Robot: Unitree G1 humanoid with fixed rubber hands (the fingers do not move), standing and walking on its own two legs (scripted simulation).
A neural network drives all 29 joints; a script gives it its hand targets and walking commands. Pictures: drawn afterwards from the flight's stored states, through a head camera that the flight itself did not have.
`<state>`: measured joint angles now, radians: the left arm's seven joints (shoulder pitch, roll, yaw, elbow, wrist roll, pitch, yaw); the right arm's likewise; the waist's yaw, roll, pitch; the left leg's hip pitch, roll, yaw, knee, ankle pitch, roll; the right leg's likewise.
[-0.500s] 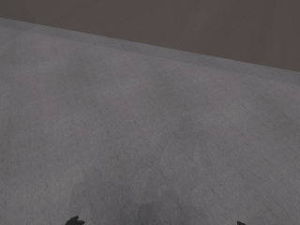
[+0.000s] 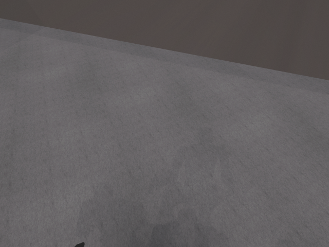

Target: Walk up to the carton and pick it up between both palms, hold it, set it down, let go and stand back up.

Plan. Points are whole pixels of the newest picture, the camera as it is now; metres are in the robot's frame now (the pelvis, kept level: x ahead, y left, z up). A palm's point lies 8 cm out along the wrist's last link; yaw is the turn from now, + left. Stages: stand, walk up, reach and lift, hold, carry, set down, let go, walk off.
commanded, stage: stand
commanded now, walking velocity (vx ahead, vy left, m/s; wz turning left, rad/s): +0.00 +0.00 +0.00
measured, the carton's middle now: out of the picture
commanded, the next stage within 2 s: walk up in 0.02 s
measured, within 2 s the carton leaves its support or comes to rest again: neither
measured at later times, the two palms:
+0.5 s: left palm out of the picture +0.06 +0.36 -0.09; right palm out of the picture +0.07 -0.23 -0.11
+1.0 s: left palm out of the picture +0.09 +0.40 -0.11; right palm out of the picture -0.23 -0.07 -0.10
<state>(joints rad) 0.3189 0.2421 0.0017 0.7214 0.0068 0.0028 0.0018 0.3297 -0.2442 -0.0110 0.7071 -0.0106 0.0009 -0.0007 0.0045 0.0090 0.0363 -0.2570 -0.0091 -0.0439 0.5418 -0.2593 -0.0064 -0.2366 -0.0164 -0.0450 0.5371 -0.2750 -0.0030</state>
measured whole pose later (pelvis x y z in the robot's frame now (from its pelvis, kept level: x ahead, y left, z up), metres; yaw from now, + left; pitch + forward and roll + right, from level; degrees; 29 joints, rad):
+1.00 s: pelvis -0.16 +0.21 +0.00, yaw -35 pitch -1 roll -2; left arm 0.25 0.36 0.07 0.70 0.03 0.07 -0.03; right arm 0.18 -0.30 0.00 0.71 -0.03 0.04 -0.02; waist -0.04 0.02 0.14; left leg -0.38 0.13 0.23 0.55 -0.14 0.07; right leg -0.34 -0.01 0.01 0.90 -0.44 0.05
